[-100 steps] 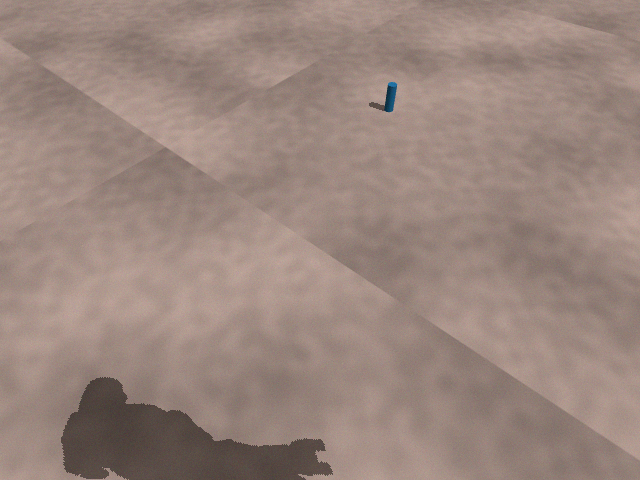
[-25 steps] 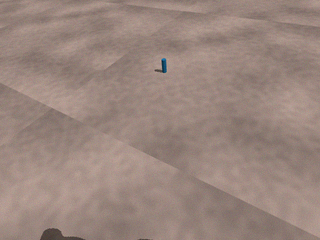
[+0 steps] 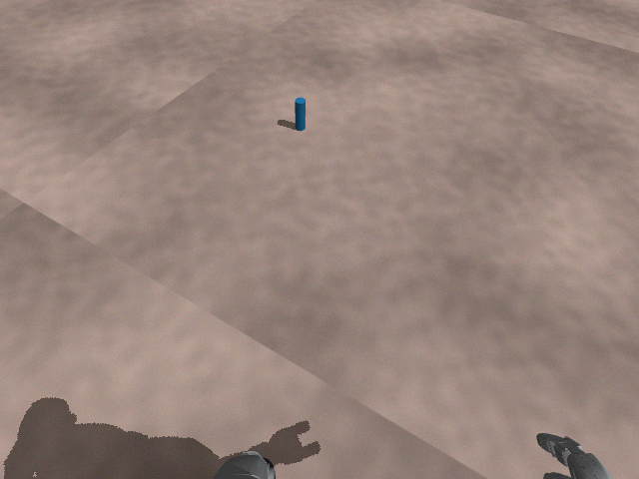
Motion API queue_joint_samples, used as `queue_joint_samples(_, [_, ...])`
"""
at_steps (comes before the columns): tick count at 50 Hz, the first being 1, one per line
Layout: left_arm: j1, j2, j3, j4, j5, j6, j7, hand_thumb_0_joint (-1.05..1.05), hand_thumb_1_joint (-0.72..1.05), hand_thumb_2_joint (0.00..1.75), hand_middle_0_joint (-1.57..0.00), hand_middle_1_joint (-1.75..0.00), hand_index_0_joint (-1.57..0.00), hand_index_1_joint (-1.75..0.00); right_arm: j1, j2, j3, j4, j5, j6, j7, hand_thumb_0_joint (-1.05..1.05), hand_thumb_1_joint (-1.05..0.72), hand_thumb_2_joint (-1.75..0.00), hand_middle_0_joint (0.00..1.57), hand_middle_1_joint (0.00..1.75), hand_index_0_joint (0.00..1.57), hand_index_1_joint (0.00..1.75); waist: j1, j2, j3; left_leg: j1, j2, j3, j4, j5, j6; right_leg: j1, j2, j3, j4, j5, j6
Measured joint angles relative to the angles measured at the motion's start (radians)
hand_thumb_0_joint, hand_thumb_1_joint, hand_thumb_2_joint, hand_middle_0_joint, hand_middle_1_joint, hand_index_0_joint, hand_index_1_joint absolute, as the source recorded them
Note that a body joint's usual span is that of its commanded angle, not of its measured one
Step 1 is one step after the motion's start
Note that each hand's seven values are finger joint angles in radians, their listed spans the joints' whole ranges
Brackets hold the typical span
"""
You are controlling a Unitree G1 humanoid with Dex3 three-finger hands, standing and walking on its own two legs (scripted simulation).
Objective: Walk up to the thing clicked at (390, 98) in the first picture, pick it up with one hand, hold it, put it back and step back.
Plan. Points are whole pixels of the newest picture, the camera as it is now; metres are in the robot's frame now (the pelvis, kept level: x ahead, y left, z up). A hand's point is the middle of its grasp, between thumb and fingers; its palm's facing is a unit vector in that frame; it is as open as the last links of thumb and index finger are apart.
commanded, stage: walk up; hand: left
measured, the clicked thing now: (300, 114) +1.71 +0.15 -0.68
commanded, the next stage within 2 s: none
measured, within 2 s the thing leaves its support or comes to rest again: neither
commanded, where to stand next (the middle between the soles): +1.28 -0.03 m, yaw -4 degrees
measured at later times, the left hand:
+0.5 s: hand (207, 279) +0.41 +0.21 -0.09, palm faces -0.05 -0.91 -0.42, open 7.4 cm
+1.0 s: hand (206, 219) +0.58 +0.26 -0.14, palm faces -0.05 -0.94 -0.34, open 7.4 cm
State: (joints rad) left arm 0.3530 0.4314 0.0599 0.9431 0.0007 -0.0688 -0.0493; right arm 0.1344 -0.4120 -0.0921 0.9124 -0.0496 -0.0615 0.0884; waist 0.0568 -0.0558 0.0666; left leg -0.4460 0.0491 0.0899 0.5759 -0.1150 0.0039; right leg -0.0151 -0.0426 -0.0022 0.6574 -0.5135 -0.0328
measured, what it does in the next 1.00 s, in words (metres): walks ahead: right foot, then left foot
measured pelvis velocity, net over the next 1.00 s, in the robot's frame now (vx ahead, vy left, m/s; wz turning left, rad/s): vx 0.54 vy -0.01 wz -0.02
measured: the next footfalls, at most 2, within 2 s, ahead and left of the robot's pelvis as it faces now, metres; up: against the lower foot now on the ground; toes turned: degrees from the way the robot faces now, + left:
right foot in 0.36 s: +0.40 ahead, -0.16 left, +0.00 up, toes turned -8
left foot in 0.86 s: +0.65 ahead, +0.07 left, +0.00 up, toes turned +3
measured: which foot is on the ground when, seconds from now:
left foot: down 0.00-0.40, up 0.42-0.84, down 0.86-1.00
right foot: down 0.00-0.00, up 0.02-0.34, down 0.36-0.90, up 0.92-1.00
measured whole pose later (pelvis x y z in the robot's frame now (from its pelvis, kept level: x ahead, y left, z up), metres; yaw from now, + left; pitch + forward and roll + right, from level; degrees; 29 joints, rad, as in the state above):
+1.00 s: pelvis +0.54 -0.01 +0.01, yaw -1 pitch -2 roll -2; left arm 0.32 0.41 0.03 0.93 0.00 -0.06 -0.03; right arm 0.19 -0.39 -0.06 0.85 -0.01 -0.07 0.07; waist 0.01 -0.01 0.08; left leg -0.33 0.02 0.08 0.59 -0.22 0.06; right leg -0.30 -0.01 0.01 1.10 -0.42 -0.05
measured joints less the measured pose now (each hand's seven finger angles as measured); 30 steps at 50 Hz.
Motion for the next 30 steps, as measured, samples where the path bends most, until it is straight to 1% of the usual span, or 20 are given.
queue_joint_samples(1, [-0.011,-0.004,-0.002,-0.001,-0.007,0.006,0.007,0.01,0.90,0.90,-0.20,-0.31,-0.20,-0.30,-0.002,0.004,0.001,-0.018,-0.002,-0.012,-0.004,0.01,-0.90,-0.90,0.20,0.30,0.21,0.30,-0.011,0.003,0.007,0.007,0.001,0.006,0.029,-0.040,0.002,-0.064,0.012,0.028,0.154,0.014,-0.006])
queue_joint_samples(3, [-0.030,-0.007,-0.018,-0.003,-0.009,0.009,0.015,0.01,0.91,0.90,-0.20,-0.30,-0.20,-0.30,0.010,0.016,0.003,-0.044,0.012,-0.026,-0.010,0.00,-0.90,-0.90,0.20,0.30,0.21,0.30,-0.034,0.024,0.008,0.050,0.016,0.008,0.032,-0.089,0.011,-0.196,0.053,0.051,0.392,0.044,-0.020])
queue_joint_samples(4, [-0.039,-0.003,-0.024,-0.005,-0.010,0.006,0.014,0.01,0.91,0.90,-0.20,-0.30,-0.20,-0.30,0.021,0.024,0.008,-0.051,0.019,-0.028,-0.014,0.00,-0.90,-0.90,0.20,0.30,0.21,0.30,-0.044,0.027,0.006,0.086,0.020,0.014,0.009,-0.099,0.011,-0.256,0.058,0.054,0.456,0.073,-0.021])
queue_joint_samples(6, [-0.061,0.009,-0.025,-0.015,-0.015,-0.002,0.007,0.01,0.91,0.90,-0.20,-0.30,-0.20,-0.30,0.054,0.032,0.023,-0.057,0.030,-0.031,-0.021,0.00,-0.90,-0.90,0.20,0.30,0.21,0.30,-0.063,0.023,0.000,0.162,0.017,0.026,-0.051,-0.106,0.002,-0.360,0.045,0.055,0.486,0.129,-0.018])
queue_joint_samples(9, [-0.101,0.024,-0.014,-0.045,-0.017,-0.006,-0.009,0.01,0.91,0.90,-0.20,-0.30,-0.20,-0.30,0.116,0.029,0.036,-0.048,0.040,-0.031,-0.026,0.00,-0.90,-0.90,0.20,0.30,0.21,0.30,-0.083,0.019,-0.009,0.259,0.006,0.032,-0.115,-0.129,-0.005,-0.471,0.003,0.049,0.394,0.185,0.002])
queue_joint_samples(11, [-0.126,0.028,-0.009,-0.065,-0.014,-0.005,-0.022,0.01,0.91,0.90,-0.20,-0.30,-0.20,-0.30,0.149,0.019,0.039,-0.034,0.041,-0.025,-0.025,0.00,-0.90,-0.90,0.20,0.30,0.21,0.31,-0.086,0.020,-0.013,0.315,0.001,0.042,-0.140,-0.156,-0.007,-0.514,-0.028,0.035,0.269,0.215,0.016])
queue_joint_samples(13, [-0.148,0.028,-0.005,-0.075,-0.007,-0.006,-0.035,0.01,0.91,0.90,-0.20,-0.30,-0.20,-0.30,0.172,0.004,0.040,-0.022,0.039,-0.022,-0.022,0.00,-0.90,-0.90,0.20,0.30,0.21,0.31,-0.093,0.028,-0.013,0.362,0.000,0.050,-0.150,-0.189,-0.015,-0.531,-0.051,0.016,0.129,0.271,0.021])
queue_joint_samples(16, [-0.171,0.023,0.001,-0.071,0.002,-0.007,-0.048,0.01,0.91,0.90,-0.20,-0.30,-0.20,-0.30,0.198,-0.019,0.036,-0.010,0.039,-0.017,-0.018,0.00,-0.90,-0.90,0.20,0.30,0.21,0.31,-0.108,0.049,-0.017,0.417,0.009,0.052,-0.124,-0.265,-0.033,-0.514,-0.058,-0.006,-0.015,0.383,0.015])
queue_joint_samples(18, [-0.172,0.022,0.005,-0.065,0.007,-0.010,-0.051,0.01,0.91,0.90,-0.20,-0.30,-0.20,-0.30,0.218,-0.031,0.033,-0.001,0.040,-0.010,-0.018,0.01,-0.90,-0.90,0.20,0.30,0.21,0.31,-0.113,0.062,-0.032,0.439,0.023,0.049,-0.070,-0.339,-0.042,-0.471,-0.048,-0.030,-0.063,0.426,0.006])
queue_joint_samples(19, [-0.176,0.014,0.010,-0.059,0.008,-0.014,-0.047,0.01,0.91,0.90,-0.20,-0.30,-0.20,-0.30,0.222,-0.039,0.031,0.007,0.040,-0.006,-0.020,0.01,-0.90,-0.90,0.20,0.30,0.21,0.31,-0.107,0.085,-0.036,0.438,0.047,0.044,-0.016,-0.382,-0.036,-0.461,-0.029,-0.041,-0.041,0.415,0.007])
queue_joint_samples(20, [-0.184,0.000,0.014,-0.055,0.011,-0.018,-0.041,0.01,0.91,0.90,-0.20,-0.30,-0.20,-0.30,0.216,-0.044,0.028,0.018,0.040,0.000,-0.024,0.01,-0.90,-0.90,0.20,0.30,0.21,0.31,-0.102,0.116,-0.028,0.413,0.079,0.021,0.080,-0.399,-0.009,-0.458,-0.006,-0.061,0.003,0.370,0.004])
queue_joint_samples(21, [-0.187,-0.009,0.014,-0.060,0.012,-0.024,-0.034,0.01,0.91,0.90,-0.20,-0.30,-0.20,-0.30,0.209,-0.040,0.028,0.023,0.040,0.008,-0.029,0.01,-0.90,-0.90,0.20,0.30,0.21,0.30,-0.095,0.127,-0.021,0.365,0.080,-0.022,0.209,-0.395,0.009,-0.453,0.002,-0.072,0.038,0.328,0.000])
queue_joint_samples(22, [-0.186,-0.018,0.010,-0.066,0.008,-0.030,-0.029,0.00,0.91,0.90,-0.20,-0.30,-0.20,-0.30,0.201,-0.034,0.033,0.026,0.040,0.015,-0.031,0.01,-0.90,-0.90,0.20,0.30,0.21,0.30,-0.084,0.125,-0.015,0.310,0.059,-0.054,0.339,-0.389,0.019,-0.440,0.000,-0.073,0.053,0.298,-0.003])
queue_joint_samples(24, [-0.169,-0.040,-0.003,-0.071,-0.001,-0.033,-0.021,0.00,0.91,0.90,-0.20,-0.30,-0.20,-0.30,0.179,-0.030,0.044,0.033,0.042,0.021,-0.031,0.01,-0.90,-0.90,0.20,0.30,0.20,0.30,-0.061,0.119,-0.006,0.198,0.016,-0.077,0.531,-0.338,0.028,-0.389,-0.004,-0.067,0.021,0.277,-0.008])
queue_joint_samples(26, [-0.139,-0.061,-0.015,-0.067,-0.006,-0.034,-0.013,0.00,0.91,0.90,-0.20,-0.30,-0.20,-0.30,0.154,-0.033,0.048,0.029,0.051,0.021,-0.030,0.01,-0.90,-0.90,0.20,0.30,0.20,0.30,-0.045,0.127,-0.002,0.099,0.004,-0.088,0.590,-0.254,0.037,-0.319,0.001,-0.067,-0.058,0.289,-0.005])
queue_joint_samples(28, [-0.102,-0.069,-0.021,-0.055,-0.007,-0.036,-0.008,0.00,0.90,0.90,-0.20,-0.30,-0.20,-0.30,0.132,-0.033,0.049,0.012,0.054,0.018,-0.025,0.01,-0.90,-0.90,0.20,0.30,0.20,0.30,-0.033,0.132,-0.002,0.019,0.010,-0.101,0.557,-0.186,0.037,-0.255,0.014,-0.066,-0.136,0.302,-0.004])
queue_joint_samples(30, [-0.065,-0.069,-0.023,-0.043,-0.007,-0.037,-0.004,0.00,0.90,0.90,-0.20,-0.31,-0.20,-0.30,0.114,-0.033,0.045,-0.006,0.051,0.017,-0.020,0.01,-0.90,-0.90,0.20,0.30,0.21,0.30,-0.026,0.135,-0.002,-0.044,0.016,-0.124,0.504,-0.132,0.028,-0.202,0.028,-0.066,-0.195,0.304,-0.007])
